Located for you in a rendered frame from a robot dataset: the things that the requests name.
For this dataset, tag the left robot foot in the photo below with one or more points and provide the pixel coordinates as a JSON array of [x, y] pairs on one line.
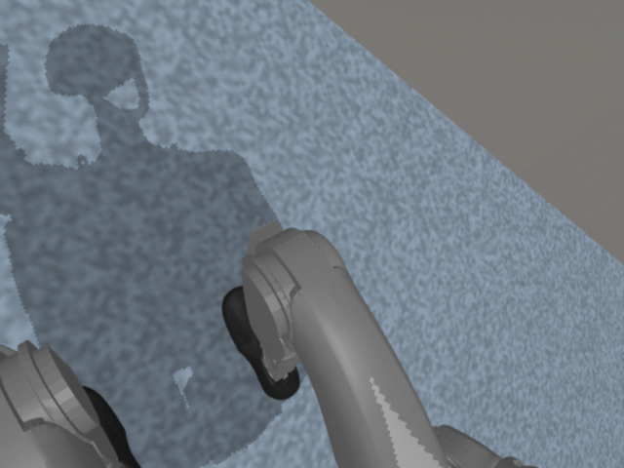
[[113, 429]]

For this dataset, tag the right robot foot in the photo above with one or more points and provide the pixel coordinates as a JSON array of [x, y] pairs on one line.
[[236, 319]]

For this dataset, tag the right robot hand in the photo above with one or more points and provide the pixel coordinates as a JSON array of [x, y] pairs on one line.
[[463, 451]]

